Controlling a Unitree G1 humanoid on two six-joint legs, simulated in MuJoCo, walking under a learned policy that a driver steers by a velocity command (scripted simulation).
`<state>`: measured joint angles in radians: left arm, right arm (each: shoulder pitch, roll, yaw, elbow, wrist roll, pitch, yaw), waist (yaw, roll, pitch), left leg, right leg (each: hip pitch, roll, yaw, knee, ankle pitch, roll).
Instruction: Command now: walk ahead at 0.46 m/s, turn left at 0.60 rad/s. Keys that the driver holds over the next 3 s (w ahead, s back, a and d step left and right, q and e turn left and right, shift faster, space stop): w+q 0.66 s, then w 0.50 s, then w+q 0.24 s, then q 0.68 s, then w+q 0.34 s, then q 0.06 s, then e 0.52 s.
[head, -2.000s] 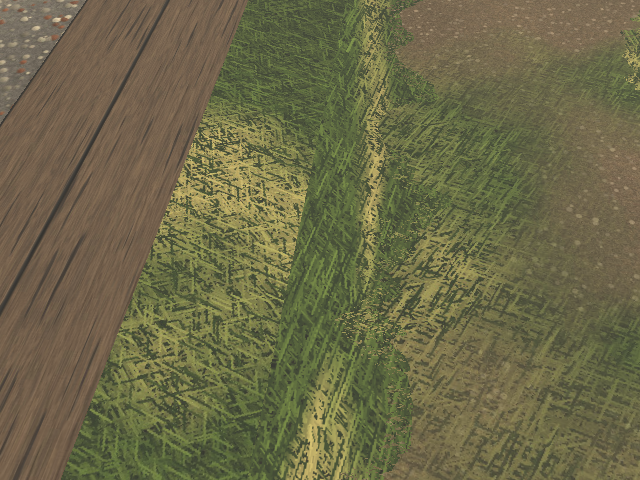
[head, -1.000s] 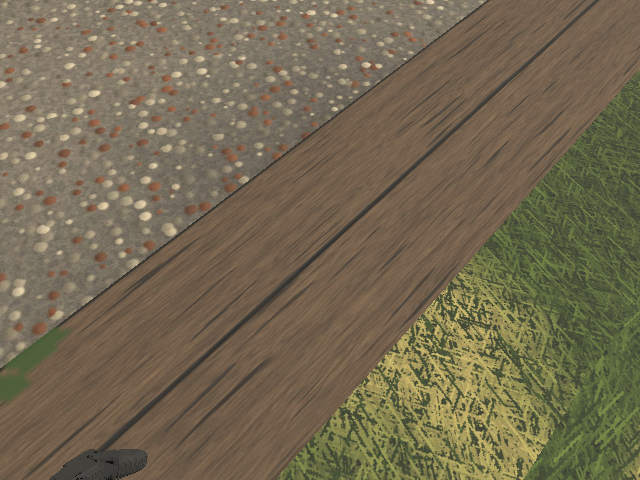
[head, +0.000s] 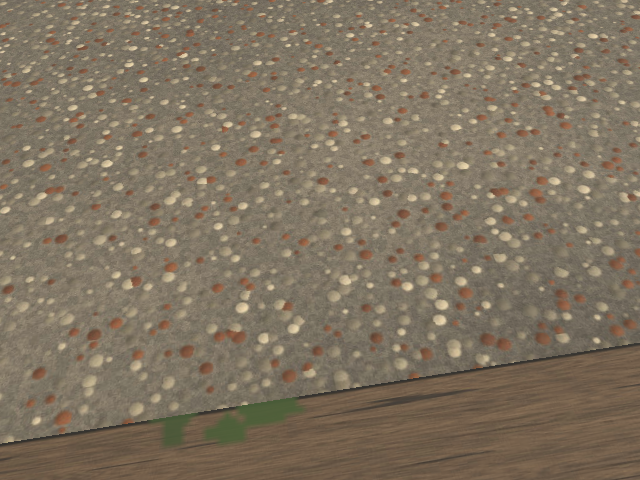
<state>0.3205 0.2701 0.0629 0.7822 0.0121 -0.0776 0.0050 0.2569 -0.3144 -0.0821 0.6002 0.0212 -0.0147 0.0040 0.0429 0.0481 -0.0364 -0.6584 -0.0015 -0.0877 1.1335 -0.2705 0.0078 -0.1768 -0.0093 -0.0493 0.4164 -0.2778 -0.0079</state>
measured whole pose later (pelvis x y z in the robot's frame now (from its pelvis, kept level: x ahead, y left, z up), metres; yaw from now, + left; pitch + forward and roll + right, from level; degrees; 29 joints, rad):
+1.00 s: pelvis +0.53 +0.14 +0.00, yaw +30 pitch +1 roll -1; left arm 0.37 0.25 0.05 0.79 -0.01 -0.09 -0.03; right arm 0.23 -0.30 -0.07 0.69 0.01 -0.02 -0.01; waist 0.05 0.03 0.01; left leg -0.58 0.06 -0.08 1.03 -0.28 0.04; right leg -0.20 0.05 -0.02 0.37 -0.20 -0.06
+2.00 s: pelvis +0.88 +0.60 -0.16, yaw +57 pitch +2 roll -1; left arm 0.00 0.25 0.05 0.58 0.01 -0.05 0.02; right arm 0.31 -0.27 -0.09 0.79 0.03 0.04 -0.08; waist -0.06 -0.03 -0.03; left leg -0.19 -0.19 -0.30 0.59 -0.39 0.09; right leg -0.55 0.05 0.13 0.68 -0.17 0.07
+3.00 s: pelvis +0.94 +0.83 -0.17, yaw +65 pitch +2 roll +1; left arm 0.13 0.27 0.08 0.60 -0.01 0.02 -0.04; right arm 0.19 -0.28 -0.08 0.77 0.01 0.02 -0.05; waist -0.01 0.00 0.05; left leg -0.15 0.02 0.19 0.62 -0.46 0.03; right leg -0.42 0.01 -0.06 0.60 -0.21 -0.07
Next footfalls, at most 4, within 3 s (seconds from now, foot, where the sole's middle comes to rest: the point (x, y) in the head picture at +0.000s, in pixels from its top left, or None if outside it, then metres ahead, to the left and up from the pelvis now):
0.30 left None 0.30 0.17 -0.78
0.74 right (329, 439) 0.62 0.07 -0.78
1.48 left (123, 392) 0.80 0.62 -0.93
2.04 right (135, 306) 1.07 0.66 -0.93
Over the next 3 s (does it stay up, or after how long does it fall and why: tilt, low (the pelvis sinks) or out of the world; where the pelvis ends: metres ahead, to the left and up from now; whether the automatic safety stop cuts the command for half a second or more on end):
stays up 0.94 0.83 -0.17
